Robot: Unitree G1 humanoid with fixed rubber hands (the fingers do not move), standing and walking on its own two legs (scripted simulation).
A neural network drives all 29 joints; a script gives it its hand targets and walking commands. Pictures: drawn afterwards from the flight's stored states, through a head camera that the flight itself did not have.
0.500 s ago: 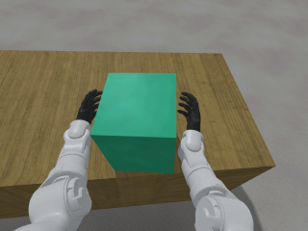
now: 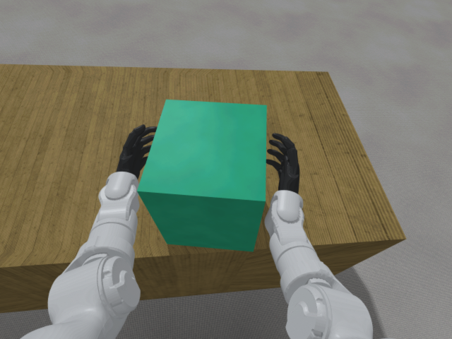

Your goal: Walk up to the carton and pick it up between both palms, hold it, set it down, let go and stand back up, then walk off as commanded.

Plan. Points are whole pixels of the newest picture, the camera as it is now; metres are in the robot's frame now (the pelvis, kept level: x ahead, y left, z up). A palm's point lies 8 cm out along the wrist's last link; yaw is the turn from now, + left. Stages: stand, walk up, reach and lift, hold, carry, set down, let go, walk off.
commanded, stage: set down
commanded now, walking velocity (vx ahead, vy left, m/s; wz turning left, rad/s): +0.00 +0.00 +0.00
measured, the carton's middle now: (212, 180) +0.42 +0.01 -0.04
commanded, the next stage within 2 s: none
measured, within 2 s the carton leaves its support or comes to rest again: rests again in 0.54 s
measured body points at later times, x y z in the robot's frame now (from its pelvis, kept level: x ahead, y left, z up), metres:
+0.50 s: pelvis +0.00 +0.01 -0.01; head +0.09 +0.06 +0.43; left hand +0.44 +0.19 +0.00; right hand +0.39 -0.12 +0.00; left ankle -0.02 +0.11 -0.75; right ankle -0.05 -0.14 -0.75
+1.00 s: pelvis -0.04 +0.03 -0.02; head +0.02 +0.09 +0.42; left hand +0.40 +0.23 +0.01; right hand +0.36 -0.11 +0.01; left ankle -0.02 +0.11 -0.75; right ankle -0.05 -0.14 -0.75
